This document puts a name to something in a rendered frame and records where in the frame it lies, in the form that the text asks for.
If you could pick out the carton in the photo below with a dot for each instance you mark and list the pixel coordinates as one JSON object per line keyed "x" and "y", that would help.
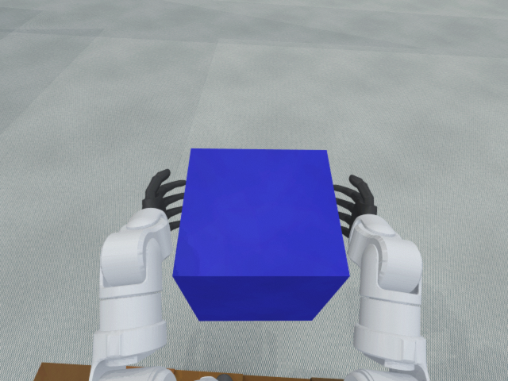
{"x": 260, "y": 236}

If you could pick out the robot right forearm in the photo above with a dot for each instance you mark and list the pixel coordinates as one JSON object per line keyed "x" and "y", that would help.
{"x": 388, "y": 331}

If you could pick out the right robot hand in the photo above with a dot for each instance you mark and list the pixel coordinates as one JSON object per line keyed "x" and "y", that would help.
{"x": 364, "y": 202}

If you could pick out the left robot hand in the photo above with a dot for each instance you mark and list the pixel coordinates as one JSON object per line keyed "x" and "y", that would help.
{"x": 155, "y": 192}

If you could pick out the robot left forearm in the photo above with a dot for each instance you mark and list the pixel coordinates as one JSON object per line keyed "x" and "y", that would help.
{"x": 131, "y": 325}

